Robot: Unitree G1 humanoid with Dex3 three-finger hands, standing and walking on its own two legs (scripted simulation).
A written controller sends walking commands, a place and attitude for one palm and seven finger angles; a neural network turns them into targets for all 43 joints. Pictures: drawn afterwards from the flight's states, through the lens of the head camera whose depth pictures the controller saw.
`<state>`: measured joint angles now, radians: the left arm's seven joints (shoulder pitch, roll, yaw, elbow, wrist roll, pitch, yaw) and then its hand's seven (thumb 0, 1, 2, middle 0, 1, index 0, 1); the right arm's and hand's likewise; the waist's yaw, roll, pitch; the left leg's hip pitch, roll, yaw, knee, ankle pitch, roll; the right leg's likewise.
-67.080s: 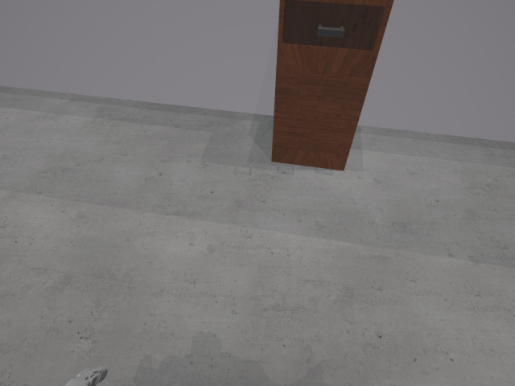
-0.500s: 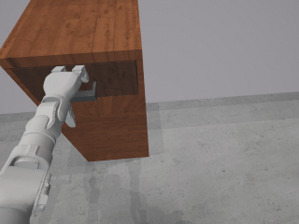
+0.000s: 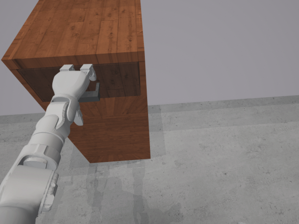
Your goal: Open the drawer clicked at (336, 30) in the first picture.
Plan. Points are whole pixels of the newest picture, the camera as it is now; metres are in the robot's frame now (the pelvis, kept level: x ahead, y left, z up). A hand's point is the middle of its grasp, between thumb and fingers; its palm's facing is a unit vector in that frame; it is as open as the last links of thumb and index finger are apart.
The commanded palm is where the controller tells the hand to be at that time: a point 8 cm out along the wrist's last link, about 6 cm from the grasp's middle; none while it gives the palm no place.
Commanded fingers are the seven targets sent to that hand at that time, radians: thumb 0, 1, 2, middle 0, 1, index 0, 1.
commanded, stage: re-aim the fingers above the handle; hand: left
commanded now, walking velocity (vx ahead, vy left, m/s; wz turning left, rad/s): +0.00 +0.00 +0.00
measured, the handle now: (84, 91) +0.53 +0.22 +0.01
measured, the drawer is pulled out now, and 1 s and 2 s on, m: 0.00 0.00 0.00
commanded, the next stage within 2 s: lower the fingers behind the handle in 0.98 s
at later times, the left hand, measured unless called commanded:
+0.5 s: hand (77, 88) +0.47 +0.21 +0.08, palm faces +0.10 +0.01 -0.99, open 13.8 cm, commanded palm +0.44 +0.24 +0.13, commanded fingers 0.00 -0.50 0.30 -0.30 -1.20 -0.30 -1.20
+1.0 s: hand (64, 86) +0.47 +0.24 +0.09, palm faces +0.15 +0.08 -0.99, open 13.8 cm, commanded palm +0.44 +0.25 +0.13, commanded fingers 0.00 -0.50 0.30 -0.30 -1.20 -0.30 -1.20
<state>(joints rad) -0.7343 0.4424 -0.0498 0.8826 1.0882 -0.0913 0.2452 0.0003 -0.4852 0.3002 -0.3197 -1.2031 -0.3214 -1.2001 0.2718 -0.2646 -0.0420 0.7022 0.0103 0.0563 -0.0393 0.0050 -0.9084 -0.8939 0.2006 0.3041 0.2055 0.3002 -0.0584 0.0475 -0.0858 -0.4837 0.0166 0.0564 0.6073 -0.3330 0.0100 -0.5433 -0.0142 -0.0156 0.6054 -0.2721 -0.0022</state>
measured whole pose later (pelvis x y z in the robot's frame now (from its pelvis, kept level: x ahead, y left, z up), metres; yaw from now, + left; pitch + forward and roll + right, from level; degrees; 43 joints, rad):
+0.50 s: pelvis -0.01 -0.01 +0.00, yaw +0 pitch +13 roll +0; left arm -0.78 0.48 -0.01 0.90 1.11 -0.07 0.32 0.00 -0.48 0.30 -0.32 -1.20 -0.32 -1.20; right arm 0.26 -0.27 -0.04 0.72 0.01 0.05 -0.04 0.00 -0.91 -0.89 0.20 0.30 0.20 0.30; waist -0.08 0.04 -0.07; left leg -0.52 0.02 0.06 0.62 -0.33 0.00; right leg -0.59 -0.01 -0.01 0.63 -0.27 -0.01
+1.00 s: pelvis -0.01 +0.00 +0.00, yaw -1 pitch +14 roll +0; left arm -0.80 0.51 -0.01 0.93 1.10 0.02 0.38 0.00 -0.48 0.30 -0.32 -1.20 -0.32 -1.20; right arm 0.23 -0.27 -0.04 0.73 0.01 0.06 -0.02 0.00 -0.91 -0.89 0.20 0.30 0.20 0.30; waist -0.06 0.05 -0.08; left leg -0.54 0.02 0.07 0.64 -0.34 0.01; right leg -0.61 -0.01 0.00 0.64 -0.27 0.00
